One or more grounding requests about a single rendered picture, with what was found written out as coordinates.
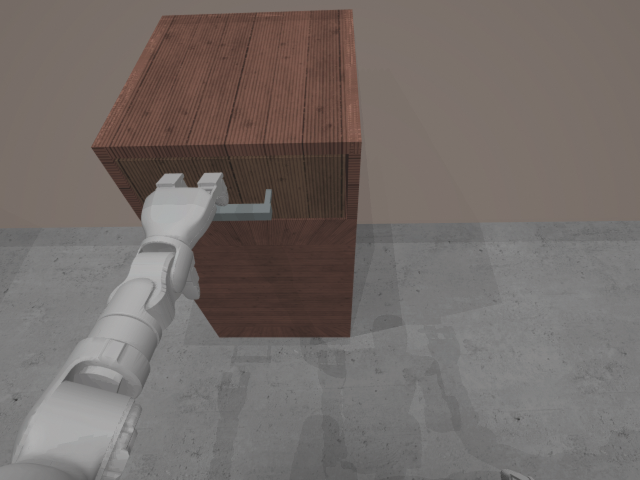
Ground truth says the handle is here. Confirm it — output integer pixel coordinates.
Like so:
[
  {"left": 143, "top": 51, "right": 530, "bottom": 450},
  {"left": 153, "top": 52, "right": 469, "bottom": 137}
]
[{"left": 212, "top": 189, "right": 272, "bottom": 221}]

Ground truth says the drawer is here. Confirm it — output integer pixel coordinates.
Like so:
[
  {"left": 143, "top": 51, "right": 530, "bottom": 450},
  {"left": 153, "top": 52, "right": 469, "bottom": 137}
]
[{"left": 115, "top": 154, "right": 346, "bottom": 219}]

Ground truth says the left robot hand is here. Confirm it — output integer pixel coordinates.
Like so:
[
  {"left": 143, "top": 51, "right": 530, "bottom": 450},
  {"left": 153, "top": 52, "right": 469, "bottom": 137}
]
[{"left": 141, "top": 173, "right": 229, "bottom": 300}]

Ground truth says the cabinet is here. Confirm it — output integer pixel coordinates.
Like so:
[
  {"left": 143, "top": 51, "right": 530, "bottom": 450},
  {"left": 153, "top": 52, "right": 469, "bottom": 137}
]
[{"left": 91, "top": 9, "right": 362, "bottom": 337}]

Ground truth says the left robot forearm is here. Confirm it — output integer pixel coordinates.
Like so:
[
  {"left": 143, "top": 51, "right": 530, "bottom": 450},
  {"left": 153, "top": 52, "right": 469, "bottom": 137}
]
[{"left": 11, "top": 236, "right": 193, "bottom": 464}]

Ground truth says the robot left upper arm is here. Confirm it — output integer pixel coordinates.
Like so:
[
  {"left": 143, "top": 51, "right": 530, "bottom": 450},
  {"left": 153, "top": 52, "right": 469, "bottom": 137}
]
[{"left": 0, "top": 380, "right": 142, "bottom": 480}]

